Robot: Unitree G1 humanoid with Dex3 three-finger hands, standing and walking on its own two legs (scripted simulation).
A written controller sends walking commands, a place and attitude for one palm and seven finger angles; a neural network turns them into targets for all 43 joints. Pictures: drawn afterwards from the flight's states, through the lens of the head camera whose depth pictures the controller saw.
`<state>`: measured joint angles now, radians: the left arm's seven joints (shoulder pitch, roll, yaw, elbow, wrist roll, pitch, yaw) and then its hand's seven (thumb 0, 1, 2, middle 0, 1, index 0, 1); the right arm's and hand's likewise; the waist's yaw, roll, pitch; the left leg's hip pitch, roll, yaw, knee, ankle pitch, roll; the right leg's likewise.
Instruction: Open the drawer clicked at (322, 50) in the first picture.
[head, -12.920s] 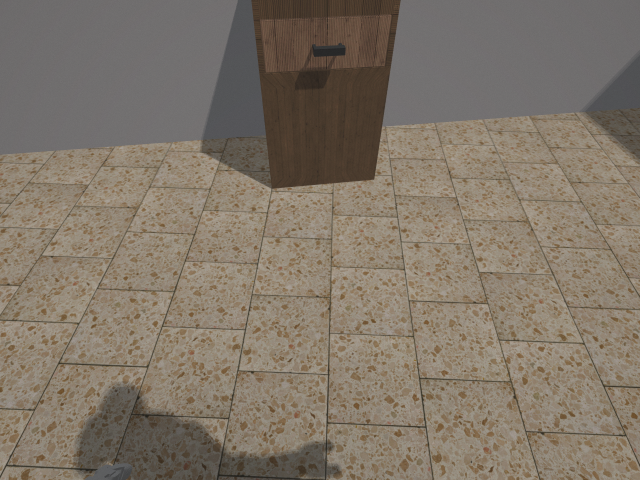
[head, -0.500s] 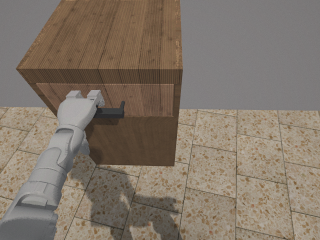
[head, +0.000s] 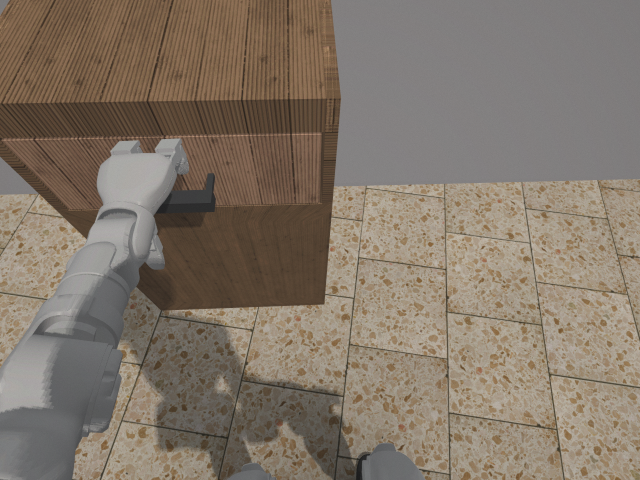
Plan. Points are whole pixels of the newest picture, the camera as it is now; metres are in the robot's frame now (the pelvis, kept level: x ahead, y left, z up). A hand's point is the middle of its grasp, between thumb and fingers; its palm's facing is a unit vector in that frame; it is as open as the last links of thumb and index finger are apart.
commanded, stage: move the hooked fingers above the handle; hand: left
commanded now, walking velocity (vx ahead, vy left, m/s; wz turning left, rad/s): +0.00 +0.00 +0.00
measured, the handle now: (179, 190) +0.56 +0.20 -0.07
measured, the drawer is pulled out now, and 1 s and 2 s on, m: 0.00 0.00 0.00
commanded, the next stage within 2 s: lower the fingers behind the handle in 0.92 s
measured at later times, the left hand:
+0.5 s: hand (164, 194) +0.51 +0.20 -0.01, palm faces -0.09 -0.03 -1.00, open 13.8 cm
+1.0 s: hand (167, 196) +0.50 +0.20 -0.01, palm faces -0.08 -0.02 -1.00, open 13.8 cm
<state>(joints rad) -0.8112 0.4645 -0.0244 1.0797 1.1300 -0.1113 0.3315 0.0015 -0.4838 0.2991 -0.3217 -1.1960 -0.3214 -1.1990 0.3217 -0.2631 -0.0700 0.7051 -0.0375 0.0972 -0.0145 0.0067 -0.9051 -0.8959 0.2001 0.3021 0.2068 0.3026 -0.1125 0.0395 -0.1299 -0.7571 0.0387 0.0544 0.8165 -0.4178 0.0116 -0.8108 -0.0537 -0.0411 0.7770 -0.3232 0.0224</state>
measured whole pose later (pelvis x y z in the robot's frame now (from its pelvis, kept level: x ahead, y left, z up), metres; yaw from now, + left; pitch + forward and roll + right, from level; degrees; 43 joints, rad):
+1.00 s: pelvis +0.00 +0.00 -0.01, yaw +0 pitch +24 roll -2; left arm -0.89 0.47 -0.03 1.12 1.12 -0.06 0.36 0.00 -0.48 0.30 -0.32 -1.20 -0.32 -1.20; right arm 0.33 -0.26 -0.06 0.72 -0.05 0.11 0.01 0.00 -0.91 -0.90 0.20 0.30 0.21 0.30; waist -0.14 0.06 -0.14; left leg -0.86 0.05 0.04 0.90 -0.46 0.01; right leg -0.91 -0.04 -0.04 0.84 -0.35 0.03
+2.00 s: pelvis -0.02 +0.01 -0.06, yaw -1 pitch +30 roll -3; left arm -0.95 0.52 0.01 1.18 1.16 -0.08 0.41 0.00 -0.48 0.30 -0.32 -1.20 -0.32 -1.20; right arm 0.33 -0.25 -0.04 0.74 -0.07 0.07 0.02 0.00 -0.90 -0.90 0.20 0.30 0.21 0.30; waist -0.19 0.06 -0.16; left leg -1.15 0.05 0.02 1.16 -0.53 0.02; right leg -1.18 -0.05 -0.05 1.07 -0.41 0.03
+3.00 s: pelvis -0.03 +0.01 -0.07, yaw -1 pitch +30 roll -3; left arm -0.92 0.53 0.01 1.12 1.14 -0.08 0.40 0.00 -0.14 0.45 -0.32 -1.23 -0.35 -1.24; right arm 0.31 -0.26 -0.03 0.73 -0.06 0.08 0.02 0.00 -0.90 -0.90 0.20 0.30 0.21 0.30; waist -0.17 0.07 -0.16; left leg -1.19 0.06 0.02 1.21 -0.55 0.02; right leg -1.22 -0.04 -0.05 1.12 -0.42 0.03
